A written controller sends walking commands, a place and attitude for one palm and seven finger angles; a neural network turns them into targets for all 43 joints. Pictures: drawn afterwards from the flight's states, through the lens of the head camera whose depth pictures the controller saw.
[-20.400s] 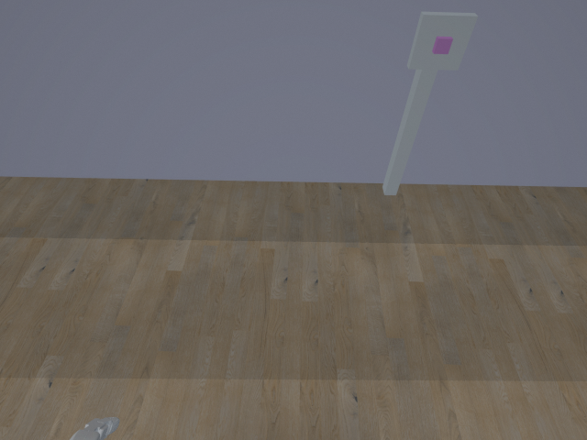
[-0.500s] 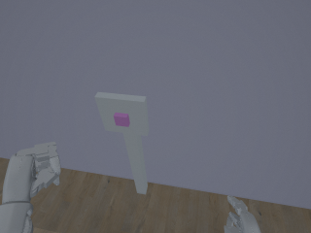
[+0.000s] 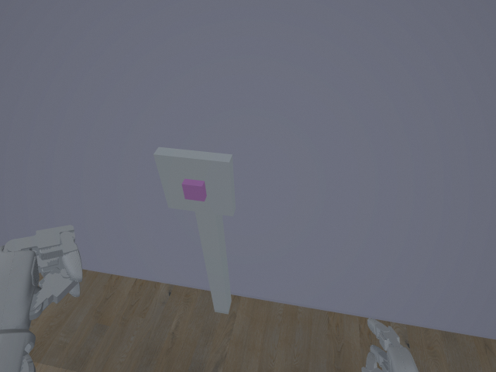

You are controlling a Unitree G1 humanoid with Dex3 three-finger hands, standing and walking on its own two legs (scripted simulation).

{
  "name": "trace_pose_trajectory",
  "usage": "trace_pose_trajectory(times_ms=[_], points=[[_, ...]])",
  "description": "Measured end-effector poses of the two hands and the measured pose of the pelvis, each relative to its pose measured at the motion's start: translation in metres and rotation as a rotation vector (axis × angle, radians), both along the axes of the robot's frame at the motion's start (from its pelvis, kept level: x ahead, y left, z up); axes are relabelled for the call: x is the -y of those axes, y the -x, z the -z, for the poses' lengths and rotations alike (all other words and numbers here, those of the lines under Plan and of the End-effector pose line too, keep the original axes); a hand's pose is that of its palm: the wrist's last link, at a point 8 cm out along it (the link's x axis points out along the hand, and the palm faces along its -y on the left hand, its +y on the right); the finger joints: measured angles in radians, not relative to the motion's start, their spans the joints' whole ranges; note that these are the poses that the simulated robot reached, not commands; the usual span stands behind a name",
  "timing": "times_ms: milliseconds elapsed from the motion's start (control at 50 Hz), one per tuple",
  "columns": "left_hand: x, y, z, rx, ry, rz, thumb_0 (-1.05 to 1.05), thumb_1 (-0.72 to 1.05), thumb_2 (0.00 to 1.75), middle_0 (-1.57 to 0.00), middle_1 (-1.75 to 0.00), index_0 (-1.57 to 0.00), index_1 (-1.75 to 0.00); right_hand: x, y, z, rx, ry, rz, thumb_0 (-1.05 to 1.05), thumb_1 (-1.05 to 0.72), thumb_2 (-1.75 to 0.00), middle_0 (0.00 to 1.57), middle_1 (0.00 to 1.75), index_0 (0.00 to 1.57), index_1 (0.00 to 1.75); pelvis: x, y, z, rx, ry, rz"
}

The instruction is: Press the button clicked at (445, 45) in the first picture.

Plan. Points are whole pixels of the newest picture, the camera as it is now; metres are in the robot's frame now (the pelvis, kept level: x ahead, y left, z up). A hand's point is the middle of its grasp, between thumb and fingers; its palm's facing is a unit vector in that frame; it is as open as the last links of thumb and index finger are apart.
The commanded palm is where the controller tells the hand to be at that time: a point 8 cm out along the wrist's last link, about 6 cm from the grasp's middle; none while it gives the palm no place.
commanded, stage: step back with the hand held close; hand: left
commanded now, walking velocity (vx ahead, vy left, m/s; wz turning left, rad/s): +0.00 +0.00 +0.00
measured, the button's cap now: (195, 189) +0.52 +0.20 -0.02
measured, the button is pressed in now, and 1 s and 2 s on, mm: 0 0 0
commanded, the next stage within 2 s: stop stepping back and stand still in 1.48 s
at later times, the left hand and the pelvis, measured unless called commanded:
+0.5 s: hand (45, 292) +0.15 +0.26 +0.16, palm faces +0.35 -0.79 -0.51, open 3.1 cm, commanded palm +0.09 +0.30 +0.17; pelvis -0.05 +0.02 -0.01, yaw -1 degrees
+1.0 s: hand (31, 325) +0.11 +0.25 +0.16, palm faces +0.41 -0.79 -0.45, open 3.1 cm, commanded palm +0.04 +0.29 +0.17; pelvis -0.09 +0.01 -0.03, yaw +0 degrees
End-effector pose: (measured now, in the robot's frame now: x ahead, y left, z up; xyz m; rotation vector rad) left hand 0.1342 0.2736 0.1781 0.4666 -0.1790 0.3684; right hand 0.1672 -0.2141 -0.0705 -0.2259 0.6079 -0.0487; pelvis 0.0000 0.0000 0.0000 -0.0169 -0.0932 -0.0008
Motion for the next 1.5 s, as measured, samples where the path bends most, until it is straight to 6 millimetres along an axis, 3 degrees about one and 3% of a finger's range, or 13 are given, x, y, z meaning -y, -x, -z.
trace_pose_trajectory(times_ms=[120,300,480,680,880,1000,1160,1320,1400,1500], points=[[-0.008,-0.002,-0.011,0.05,-0.05,-0.014,0.01,0.88,0.89,-1.31,-1.5,-1.31,-1.5,0.005,0.011,0.002,-0.027,-0.005,0.028,0.01,-0.91,-0.9,0.21,0.3,0.2,0.3,0.001,0.009,0.0,-0.033,0.003,0.005],[-0.003,-0.005,0.007,-0.058,-0.067,0.075,0.01,0.89,0.89,-1.3,-1.5,-1.31,-1.5,0.021,0.043,0.009,-0.118,0.03,0.129,0.01,-0.91,-0.9,0.21,0.3,0.2,0.3,-0.009,0.024,0.001,-0.101,-0.015,0.02],[-0.019,0.022,-0.006,0.011,-0.133,0.063,0.01,0.88,0.89,-1.3,-1.5,-1.31,-1.5,0.016,0.059,0.007,-0.103,0.042,0.154,0.01,-0.91,-0.9,0.2,0.3,0.2,0.3,-0.017,0.043,0.006,-0.093,-0.025,0.018],[-0.019,0.052,0.007,0.061,-0.096,0.01,0.01,0.88,0.89,-1.31,-1.5,-1.31,-1.5,0.004,0.074,0.004,-0.055,0.068,0.101,0.01,-0.91,-0.9,0.21,0.3,0.2,0.3,-0.017,0.07,0.015,-0.088,-0.022,0.01],[-0.017,0.061,0.006,0.151,-0.115,0.035,0.01,0.88,0.89,-1.31,-1.5,-1.31,-1.5,0.013,0.109,0.01,-0.099,0.117,0.128,0.01,-0.9,-0.9,0.21,0.3,0.2,0.3,-0.014,0.083,0.022,-0.085,-0.017,-0.003],[-0.013,0.063,0.0,0.189,-0.152,0.074,0.01,0.88,0.89,-1.31,-1.5,-1.31,-1.5,0.019,0.119,0.016,-0.108,0.094,0.141,0.01,-0.9,-0.9,0.21,0.3,0.2,0.3,-0.011,0.09,0.026,-0.077,-0.017,0.007],[-0.017,0.079,0.003,0.184,-0.147,0.144,0.01,0.88,0.89,-1.31,-1.5,-1.31,-1.5,0.016,0.135,0.011,-0.127,0.122,0.139,0.01,-0.91,-0.9,0.21,0.3,0.2,0.3,-0.02,0.111,0.026,-0.091,-0.003,-0.004],[-0.038,0.109,-0.006,0.138,-0.111,0.014,0.01,0.88,0.89,-1.31,-1.5,-1.31,-1.5,-0.005,0.146,0.0,-0.131,0.097,0.111,0.01,-0.91,-0.9,0.21,0.3,0.2,0.3,-0.018,0.118,0.006,-0.166,0.051,0.002],[-0.022,0.113,-0.001,0.103,-0.054,0.054,0.01,0.89,0.89,-1.31,-1.5,-1.31,-1.5,-0.011,0.148,0.001,-0.114,0.059,0.061,0.01,-0.91,-0.9,0.21,0.3,0.2,0.3,-0.012,0.137,0.002,-0.191,0.028,0.042],[0.02,0.12,-0.002,0.095,-0.082,0.218,0.01,0.89,0.89,-1.31,-1.5,-1.31,-1.5,-0.001,0.163,0.004,-0.071,0.025,0.036,0.01,-0.9,-0.9,0.21,0.3,0.2,0.3,0.004,0.183,0.007,-0.173,0.011,0.071]])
